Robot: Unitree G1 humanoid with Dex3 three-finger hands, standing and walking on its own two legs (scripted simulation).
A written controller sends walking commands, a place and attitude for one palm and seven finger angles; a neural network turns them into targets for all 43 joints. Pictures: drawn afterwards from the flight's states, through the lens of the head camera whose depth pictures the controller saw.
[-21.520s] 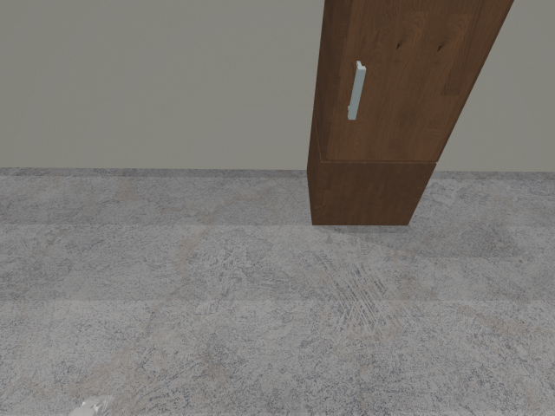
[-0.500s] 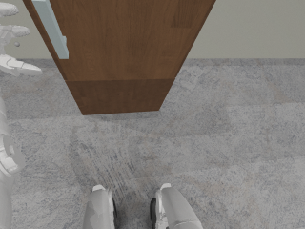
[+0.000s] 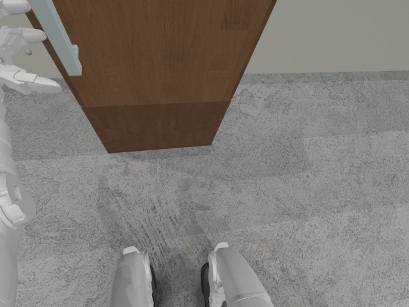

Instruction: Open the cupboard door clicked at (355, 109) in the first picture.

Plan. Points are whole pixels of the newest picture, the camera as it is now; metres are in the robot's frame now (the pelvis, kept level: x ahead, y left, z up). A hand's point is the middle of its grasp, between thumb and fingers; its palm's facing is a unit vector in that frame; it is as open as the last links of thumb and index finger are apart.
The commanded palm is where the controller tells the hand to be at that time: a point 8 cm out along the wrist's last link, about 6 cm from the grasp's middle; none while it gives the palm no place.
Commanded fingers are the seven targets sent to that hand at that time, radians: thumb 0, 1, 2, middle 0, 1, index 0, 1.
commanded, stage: slide the fingers in behind the handle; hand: left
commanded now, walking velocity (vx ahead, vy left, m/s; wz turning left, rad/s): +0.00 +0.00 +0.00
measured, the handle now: (59, 27) +0.60 +0.20 +0.07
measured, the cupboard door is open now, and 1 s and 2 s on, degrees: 0 0 0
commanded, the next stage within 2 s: close the thumb around the handle in 1.32 s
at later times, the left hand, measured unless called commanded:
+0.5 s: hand (50, 51) +0.54 +0.21 +0.07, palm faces +0.03 -1.00 +0.00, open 14.0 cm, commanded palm +0.52 +0.24 +0.07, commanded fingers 0.00 -0.50 0.30 -0.30 -1.20 -0.30 -1.20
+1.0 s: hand (66, 51) +0.54 +0.18 +0.08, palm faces +0.04 -1.00 +0.00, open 14.0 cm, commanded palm +0.52 +0.22 +0.07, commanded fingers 0.00 -0.50 0.30 -0.30 -1.20 -0.30 -1.20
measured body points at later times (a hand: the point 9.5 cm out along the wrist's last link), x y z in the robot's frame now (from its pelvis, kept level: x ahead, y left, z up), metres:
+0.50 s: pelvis +0.00 +0.00 +0.00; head +0.17 +0.03 +0.42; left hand +0.54 +0.26 +0.08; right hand +0.00 -0.27 -0.10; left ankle +0.05 +0.11 -0.62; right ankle +0.01 -0.13 -0.62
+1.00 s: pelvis +0.01 -0.01 +0.01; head +0.17 +0.02 +0.43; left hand +0.54 +0.24 +0.08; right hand +0.00 -0.27 -0.10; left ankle +0.05 +0.11 -0.62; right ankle +0.01 -0.13 -0.62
